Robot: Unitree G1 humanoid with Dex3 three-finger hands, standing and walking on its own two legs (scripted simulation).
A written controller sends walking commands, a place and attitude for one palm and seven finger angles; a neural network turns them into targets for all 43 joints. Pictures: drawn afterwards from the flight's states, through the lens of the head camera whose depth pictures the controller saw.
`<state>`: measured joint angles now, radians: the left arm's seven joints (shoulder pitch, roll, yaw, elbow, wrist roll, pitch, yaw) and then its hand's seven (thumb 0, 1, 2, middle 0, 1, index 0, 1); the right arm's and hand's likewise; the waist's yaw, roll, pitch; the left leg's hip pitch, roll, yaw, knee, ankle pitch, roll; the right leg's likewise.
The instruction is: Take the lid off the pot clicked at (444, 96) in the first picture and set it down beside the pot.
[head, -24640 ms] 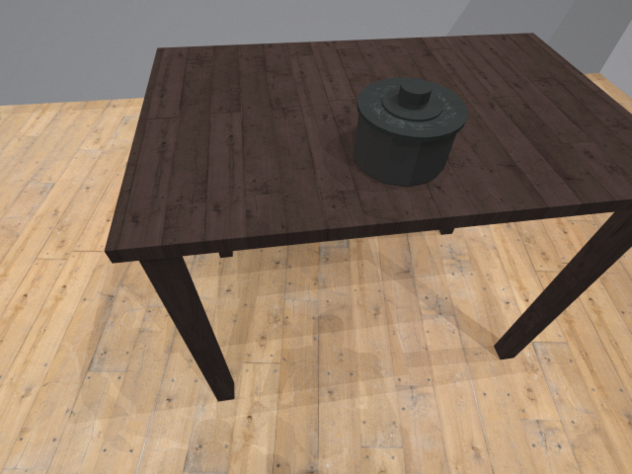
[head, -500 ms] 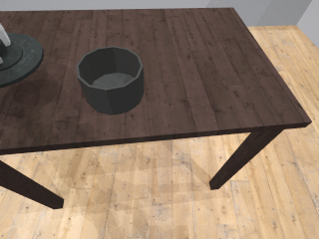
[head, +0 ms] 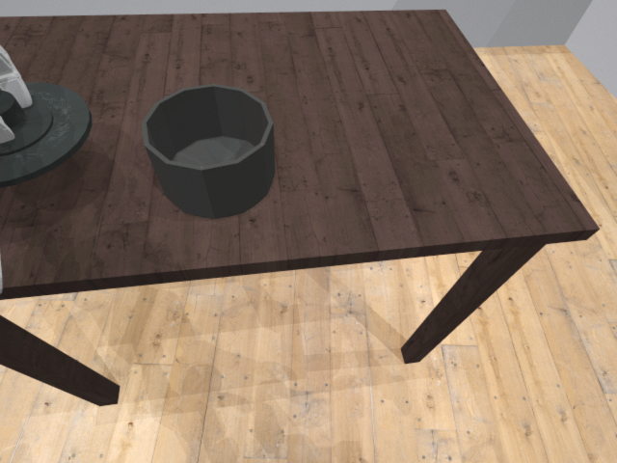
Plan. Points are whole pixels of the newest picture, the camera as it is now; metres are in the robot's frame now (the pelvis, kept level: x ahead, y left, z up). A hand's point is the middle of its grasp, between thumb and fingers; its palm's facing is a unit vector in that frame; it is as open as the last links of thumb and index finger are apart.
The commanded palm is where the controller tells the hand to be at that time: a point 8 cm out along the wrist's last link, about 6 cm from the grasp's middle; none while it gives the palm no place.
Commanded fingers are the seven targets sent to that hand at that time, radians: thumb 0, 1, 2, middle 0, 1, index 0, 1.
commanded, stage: lower the lid onto the table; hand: left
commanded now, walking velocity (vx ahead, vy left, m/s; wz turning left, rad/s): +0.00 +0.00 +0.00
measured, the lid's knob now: out of the picture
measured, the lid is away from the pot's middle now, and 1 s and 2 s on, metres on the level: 0.23 0.22 0.24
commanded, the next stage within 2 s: open the fingers wide in 1.42 s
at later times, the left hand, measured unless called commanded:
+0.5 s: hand (2, 134) +0.48 +0.31 +0.16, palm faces -0.42 -0.22 -0.88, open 8.0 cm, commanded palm +0.51 +0.32 +0.23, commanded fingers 0.00 0.64 0.93 -0.84 -1.12 -0.79 -1.10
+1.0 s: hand (21, 157) +0.48 +0.31 +0.13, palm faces -0.47 -0.21 -0.86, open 8.0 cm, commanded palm +0.53 +0.32 +0.20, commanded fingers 0.00 0.64 0.93 -0.84 -1.12 -0.79 -1.10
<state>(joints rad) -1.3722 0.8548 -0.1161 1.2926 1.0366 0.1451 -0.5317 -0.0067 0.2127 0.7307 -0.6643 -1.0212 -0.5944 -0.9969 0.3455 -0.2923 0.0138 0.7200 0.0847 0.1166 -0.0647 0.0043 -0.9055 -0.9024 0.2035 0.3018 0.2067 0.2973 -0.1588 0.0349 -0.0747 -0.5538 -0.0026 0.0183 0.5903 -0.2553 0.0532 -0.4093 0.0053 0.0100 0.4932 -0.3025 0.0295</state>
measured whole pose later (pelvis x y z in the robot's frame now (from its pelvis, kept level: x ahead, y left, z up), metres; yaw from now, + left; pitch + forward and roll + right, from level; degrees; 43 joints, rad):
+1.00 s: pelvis -0.01 +0.01 -0.01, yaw -1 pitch +16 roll -4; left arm -1.34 0.84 -0.13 1.36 1.04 0.05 -0.49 -0.01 0.22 0.73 -0.66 -1.02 -0.59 -0.99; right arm 0.37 -0.29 0.02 0.74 0.08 0.11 -0.09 0.00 -0.90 -0.90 0.20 0.30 0.21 0.30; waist -0.19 0.03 -0.09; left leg -0.69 0.01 0.01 0.71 -0.29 0.06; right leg -0.54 0.02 0.01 0.59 -0.33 0.04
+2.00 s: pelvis -0.02 +0.02 -0.02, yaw -1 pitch +16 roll -4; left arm -1.17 0.85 -0.06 1.20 1.04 -0.09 -0.40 0.00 0.25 0.74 -0.62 -1.01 -0.54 -0.99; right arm 0.33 -0.28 0.02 0.67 0.09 0.19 -0.10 0.00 -0.90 -0.90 0.21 0.30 0.21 0.30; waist -0.15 0.03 -0.09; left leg -0.76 0.01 0.01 0.79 -0.31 0.08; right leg -0.60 0.02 0.00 0.67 -0.35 0.03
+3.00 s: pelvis -0.02 +0.02 -0.02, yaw +0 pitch +14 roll -4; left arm -1.14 0.84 -0.08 1.12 1.01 -0.07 -0.42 0.00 -0.09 0.82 -0.44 -0.71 -0.44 -0.72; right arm 0.35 -0.28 0.00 0.67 0.09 0.21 -0.09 0.00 -0.90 -0.90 0.20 0.30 0.21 0.30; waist -0.13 0.03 -0.10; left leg -0.70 0.00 0.01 0.75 -0.30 0.08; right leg -0.54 0.01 0.01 0.62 -0.34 0.03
